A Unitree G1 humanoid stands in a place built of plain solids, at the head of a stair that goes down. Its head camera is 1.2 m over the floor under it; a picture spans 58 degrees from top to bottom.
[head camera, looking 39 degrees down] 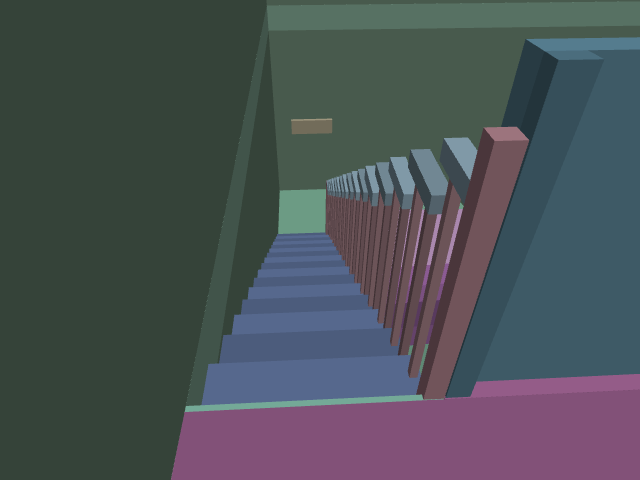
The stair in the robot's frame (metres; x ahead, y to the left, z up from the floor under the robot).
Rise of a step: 0.17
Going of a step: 0.27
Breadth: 0.78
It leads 3 degrees to the left of straight ahead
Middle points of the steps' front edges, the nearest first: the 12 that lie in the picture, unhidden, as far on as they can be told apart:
0.72 0.01 0.00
0.98 0.03 -0.17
1.25 0.04 -0.34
1.52 0.06 -0.51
1.79 0.07 -0.68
2.06 0.08 -0.85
2.32 0.10 -1.02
2.59 0.11 -1.19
2.86 0.13 -1.36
3.13 0.14 -1.53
3.40 0.16 -1.70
3.67 0.17 -1.87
